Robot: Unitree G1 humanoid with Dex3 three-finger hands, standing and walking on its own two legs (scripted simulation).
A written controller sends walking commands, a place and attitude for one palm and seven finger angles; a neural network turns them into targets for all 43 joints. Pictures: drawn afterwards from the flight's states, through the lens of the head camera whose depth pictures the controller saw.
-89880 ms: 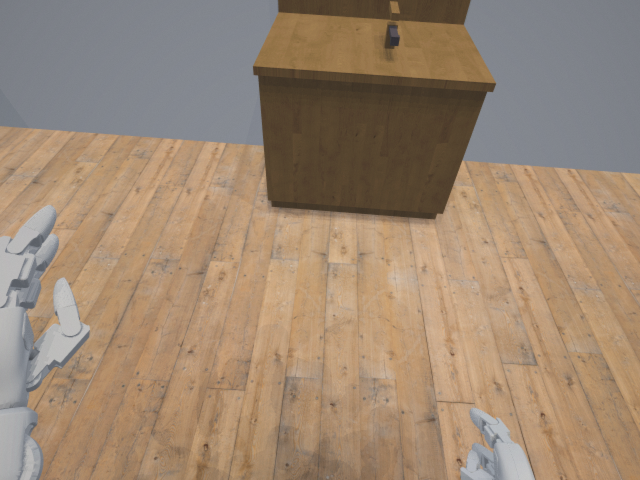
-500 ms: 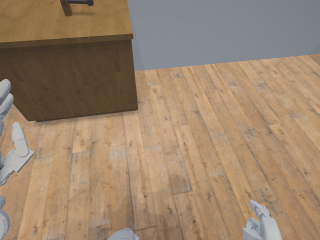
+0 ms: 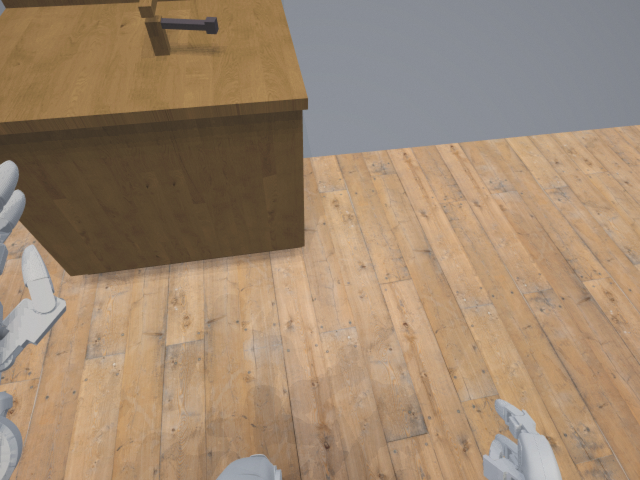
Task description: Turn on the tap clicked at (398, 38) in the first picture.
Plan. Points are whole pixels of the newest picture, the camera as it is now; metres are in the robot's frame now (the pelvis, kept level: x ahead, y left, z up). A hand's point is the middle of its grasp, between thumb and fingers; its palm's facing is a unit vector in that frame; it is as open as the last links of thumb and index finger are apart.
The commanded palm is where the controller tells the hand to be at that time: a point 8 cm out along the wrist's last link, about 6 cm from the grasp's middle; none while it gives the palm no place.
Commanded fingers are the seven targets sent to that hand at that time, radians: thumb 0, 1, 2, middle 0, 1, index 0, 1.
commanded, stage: take the last steps up to it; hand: left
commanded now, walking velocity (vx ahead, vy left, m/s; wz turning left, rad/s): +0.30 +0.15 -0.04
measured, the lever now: (211, 25) +1.06 +0.35 +0.03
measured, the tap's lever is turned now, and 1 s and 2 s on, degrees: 78 78 78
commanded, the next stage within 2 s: come to a stop and stand still in 1.50 s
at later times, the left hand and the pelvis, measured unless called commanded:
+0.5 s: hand (30, 177) +0.36 +0.34 +0.18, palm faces +0.41 -0.84 -0.36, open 7.4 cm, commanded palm +0.30 +0.39 +0.20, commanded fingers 0.00 0.90 0.90 -0.20 -0.30 -0.20 -0.30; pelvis +0.14 +0.11 +0.01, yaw +0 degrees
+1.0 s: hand (51, 80) +0.52 +0.39 +0.19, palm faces +0.38 -0.86 -0.35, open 7.4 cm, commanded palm +0.47 +0.44 +0.20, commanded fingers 0.00 0.90 0.90 -0.20 -0.30 -0.20 -0.30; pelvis +0.29 +0.17 +0.01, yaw -4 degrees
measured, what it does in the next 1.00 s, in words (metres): walks ahead: right foot, then left foot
